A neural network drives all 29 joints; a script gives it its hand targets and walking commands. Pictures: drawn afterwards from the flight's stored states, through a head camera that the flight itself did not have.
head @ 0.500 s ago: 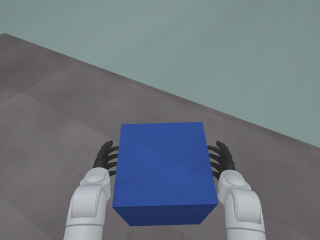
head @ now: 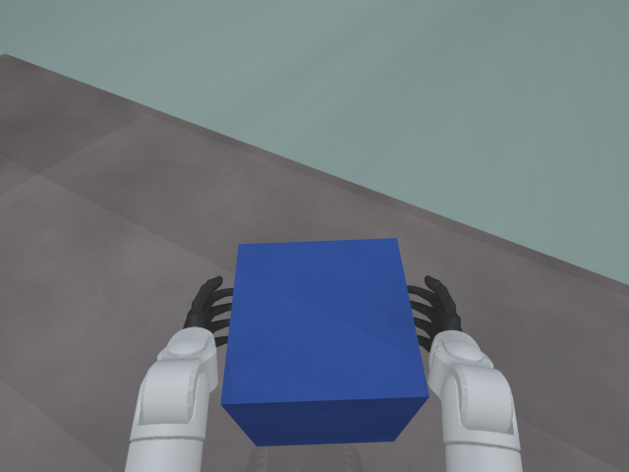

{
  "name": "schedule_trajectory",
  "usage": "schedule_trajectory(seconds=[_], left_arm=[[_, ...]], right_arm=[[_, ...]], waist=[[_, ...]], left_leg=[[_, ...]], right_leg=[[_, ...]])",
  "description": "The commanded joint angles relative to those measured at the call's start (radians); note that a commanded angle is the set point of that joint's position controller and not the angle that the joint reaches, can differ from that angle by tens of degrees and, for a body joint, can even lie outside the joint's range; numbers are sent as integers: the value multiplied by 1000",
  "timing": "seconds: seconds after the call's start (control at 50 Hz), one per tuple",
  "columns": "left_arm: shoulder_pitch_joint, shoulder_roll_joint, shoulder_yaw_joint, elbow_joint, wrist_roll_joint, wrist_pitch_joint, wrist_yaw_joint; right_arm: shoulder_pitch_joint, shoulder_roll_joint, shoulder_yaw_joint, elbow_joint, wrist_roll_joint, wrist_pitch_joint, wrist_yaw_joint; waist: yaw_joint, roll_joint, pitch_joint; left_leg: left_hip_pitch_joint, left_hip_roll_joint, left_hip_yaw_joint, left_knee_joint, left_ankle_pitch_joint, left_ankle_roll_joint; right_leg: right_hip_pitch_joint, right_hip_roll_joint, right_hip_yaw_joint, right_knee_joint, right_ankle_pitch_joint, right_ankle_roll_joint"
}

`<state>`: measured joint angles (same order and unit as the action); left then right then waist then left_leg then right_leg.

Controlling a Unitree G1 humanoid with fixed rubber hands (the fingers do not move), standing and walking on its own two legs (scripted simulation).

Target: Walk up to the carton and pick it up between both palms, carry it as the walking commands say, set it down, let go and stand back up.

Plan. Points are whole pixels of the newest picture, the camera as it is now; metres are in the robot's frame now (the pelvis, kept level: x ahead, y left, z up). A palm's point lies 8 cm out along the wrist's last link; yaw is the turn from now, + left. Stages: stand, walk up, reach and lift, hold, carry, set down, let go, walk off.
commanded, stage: hold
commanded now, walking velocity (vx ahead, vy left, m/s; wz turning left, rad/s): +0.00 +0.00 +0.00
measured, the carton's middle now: (321, 349) +0.30 +0.00 -0.03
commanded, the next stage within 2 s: set down in 0.70 s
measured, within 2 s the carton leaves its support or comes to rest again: neither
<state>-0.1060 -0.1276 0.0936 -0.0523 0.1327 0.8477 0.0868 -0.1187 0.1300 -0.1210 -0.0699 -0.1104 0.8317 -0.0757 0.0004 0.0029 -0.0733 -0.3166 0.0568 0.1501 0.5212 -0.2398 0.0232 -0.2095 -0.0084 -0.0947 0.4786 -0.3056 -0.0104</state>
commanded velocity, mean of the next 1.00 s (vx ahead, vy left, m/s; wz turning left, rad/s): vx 0.00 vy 0.00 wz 0.00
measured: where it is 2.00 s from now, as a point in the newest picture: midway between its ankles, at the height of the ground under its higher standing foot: outside the picture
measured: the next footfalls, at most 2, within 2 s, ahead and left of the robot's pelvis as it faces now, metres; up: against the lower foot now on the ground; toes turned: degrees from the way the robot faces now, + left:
none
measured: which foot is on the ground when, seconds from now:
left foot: down 0.00-1.00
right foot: down 0.00-1.00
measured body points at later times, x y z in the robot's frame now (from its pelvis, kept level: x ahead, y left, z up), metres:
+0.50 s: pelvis -0.06 -0.02 +0.00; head -0.10 +0.01 +0.45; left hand +0.23 +0.15 +0.03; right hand +0.26 -0.15 +0.04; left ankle +0.02 +0.09 -0.74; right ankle -0.04 -0.12 -0.74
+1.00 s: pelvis -0.04 -0.02 +0.00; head -0.08 -0.01 +0.45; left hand +0.26 +0.16 +0.02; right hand +0.29 -0.14 +0.03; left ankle +0.02 +0.09 -0.74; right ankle -0.04 -0.12 -0.74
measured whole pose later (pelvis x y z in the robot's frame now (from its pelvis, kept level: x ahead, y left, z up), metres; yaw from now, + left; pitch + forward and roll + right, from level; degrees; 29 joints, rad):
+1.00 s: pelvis -0.04 -0.02 +0.00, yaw +0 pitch -2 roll +0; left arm -0.33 -0.13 0.29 0.37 0.26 0.70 0.04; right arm -0.41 0.18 -0.34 0.51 -0.26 0.57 -0.02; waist 0.04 -0.03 -0.06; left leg -0.27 0.01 0.04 0.46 -0.15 0.01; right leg -0.20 0.03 -0.02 0.50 -0.26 -0.04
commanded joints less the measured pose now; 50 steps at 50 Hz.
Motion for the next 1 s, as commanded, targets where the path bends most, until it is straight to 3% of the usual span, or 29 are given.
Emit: schedule_trajectory(seconds=[0.0,0.04,0.06,0.08,0.14,0.2,0.22,0.28,0.3,0.36,0.4,0.46,0.52,0.56,0.58,0.62,0.66,0.68,0.7,0.72,0.74,0.78,0.8,0.84,0.86,0.9,0.92,0.96,0.98], left_arm=[[-295,-731,-511,59,-158,-114,-187],[-368,-857,-638,-69,-202,-174,-213],[-360,-885,-668,-122,-209,-181,-224],[-436,-884,-664,-120,-199,-190,-216],[-398,-882,-646,-106,-184,-179,-225],[-409,-881,-629,-16,-191,-162,-241],[-439,-866,-608,40,-187,-159,-253],[-592,-866,-597,33,-202,-165,-267],[-573,-866,-553,109,-202,-156,-260],[-718,-938,-539,147,-210,-195,-281],[-901,-905,-499,174,-186,-194,-282],[-965,-973,-453,327,-182,-204,-294],[-978,-1031,-436,410,-173,-189,-300],[-996,-1034,-383,434,-157,-196,-305],[-1025,-1082,-428,415,-183,-197,-315],[-972,-1037,-362,492,-139,-190,-306],[-1028,-1062,-382,426,-173,-204,-308],[-1025,-1057,-365,462,-153,-201,-321],[-876,-1163,-387,398,-137,-175,-314],[-882,-1139,-363,410,-131,-179,-312],[-935,-1110,-377,319,-134,-187,-307],[-831,-1139,-380,359,-129,-188,-312],[-760,-1128,-365,388,-132,-175,-311],[-737,-1068,-305,408,-89,-181,-311],[-754,-1083,-341,354,-102,-194,-313],[-768,-1073,-336,368,-108,-201,-314],[-767,-1089,-339,397,-120,-204,-318],[-793,-1040,-327,373,-89,-242,-322],[-703,-1054,-298,427,-89,-243,-322]], right_arm=[[-245,728,495,159,89,-97,183],[-299,859,609,46,146,-159,213],[-312,913,678,-22,186,-169,227],[-372,890,666,24,177,-180,240],[-367,900,674,54,178,-185,257],[-407,866,627,81,144,-185,248],[-433,866,608,102,135,-185,248],[-497,902,585,180,124,-185,248],[-560,871,569,190,122,-179,253],[-798,948,609,187,173,-223,266],[-795,998,499,442,133,-224,278],[-1008,1035,464,499,137,-265,301],[-941,1023,338,652,75,-253,320],[-938,1067,327,711,76,-253,335],[-970,1067,330,641,80,-261,336],[-992,1034,295,693,70,-257,339],[-1002,1036,314,679,76,-261,351],[-1021,1064,330,652,91,-258,349],[-856,1084,327,673,77,-251,359],[-856,1056,292,660,45,-250,354],[-836,1080,311,667,64,-254,358],[-830,1057,311,588,63,-261,360],[-764,1025,314,602,41,-242,356],[-737,1016,275,624,14,-237,348],[-719,1033,284,605,31,-253,352],[-711,996,274,599,22,-258,348],[-722,981,253,603,3,-259,344],[-723,1022,265,607,2,-281,333],[-731,998,299,581,-7,-283,329]], waist=[[0,-39,-110],[-3,0,-278],[30,11,-390],[40,62,-326],[79,44,-287],[48,-4,-274],[41,-55,-266],[42,-26,-159],[43,-101,-163],[77,-105,-188],[62,-38,-129],[91,-28,-131],[28,36,-153],[45,24,-157],[4,37,-242],[44,19,-183],[8,-27,-242],[44,29,-206],[12,22,-244],[-11,-24,-206],[29,57,-273],[22,63,-293],[5,-7,-244],[19,-19,-251],[25,56,-261],[13,74,-206],[-11,-10,-189],[16,25,-256],[26,-62,-241]], left_leg=[[440,-101,-185,-97,527,-21],[485,-92,-215,-75,663,-33],[543,-97,-208,-71,718,-36],[517,-90,-223,-83,715,-43],[544,-98,-199,-89,664,-43],[579,-87,-210,-100,588,-37],[534,-89,-207,-105,437,-25],[427,-88,-199,-109,267,-12],[466,-84,-207,-124,194,-8],[490,-98,-218,-61,86,-1],[480,-117,-219,-36,-92,-9],[464,-110,-234,-33,-154,-17],[508,-90,-255,-80,-145,-40],[494,-101,-221,-79,-70,-29],[517,-87,-257,-83,-35,-35],[511,-94,-241,-98,-51,-29],[531,-84,-265,-105,-18,-31],[475,-102,-209,-96,-14,-29],[596,-109,-245,-97,47,-40],[577,-99,-258,-105,108,-42],[563,-104,-243,-90,146,-40],[547,-89,-256,-101,225,-41],[525,-88,-250,-104,236,-41],[493,-90,-259,-121,255,-30],[512,-100,-255,-112,275,-36],[459,-92,-254,-110,292,-37],[420,-87,-256,-107,255,-36],[424,-98,-255,-91,261,-25],[429,-98,-252,-85,290,-18]], right_leg=[[-20,64,166,-104,466,3],[13,67,191,-76,606,13],[59,67,197,-76,663,20],[-5,78,198,-77,573,7],[-44,71,204,-112,494,2],[-77,74,195,-124,397,-10],[-61,67,192,-129,324,-12],[-75,56,206,-130,174,-28],[-115,61,189,-135,75,-30],[-208,31,229,-134,-87,-51],[-311,-10,270,-150,-280,-82],[-310,-19,258,-142,-310,-78],[-280,1,217,-125,-216,-66],[-262,-1,220,-147,-178,-66],[-238,22,212,-118,-113,-57],[-225,12,223,-140,-149,-55],[-212,29,213,-128,-113,-48],[-184,20,219,-155,-138,-49],[-214,18,213,-186,-60,-89],[-237,28,200,-181,-13,-69],[-184,27,214,-161,12,-75],[-126,53,206,-137,90,-63],[-128,58,201,-152,94,-55],[-80,57,209,-148,138,-41],[-94,55,215,-146,140,-53],[-80,58,219,-121,164,-57],[-69,60,219,-131,140,-59],[-64,48,222,-122,158,-49],[-89,49,222,-127,173,-40]])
